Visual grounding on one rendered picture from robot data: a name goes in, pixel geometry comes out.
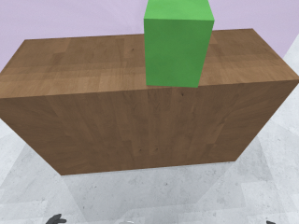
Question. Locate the robot left hand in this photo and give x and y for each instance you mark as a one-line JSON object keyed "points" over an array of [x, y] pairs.
{"points": [[56, 219]]}

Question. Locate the pedestal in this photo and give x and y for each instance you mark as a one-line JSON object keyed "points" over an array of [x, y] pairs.
{"points": [[83, 104]]}

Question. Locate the carton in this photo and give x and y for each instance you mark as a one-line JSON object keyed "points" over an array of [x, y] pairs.
{"points": [[176, 38]]}

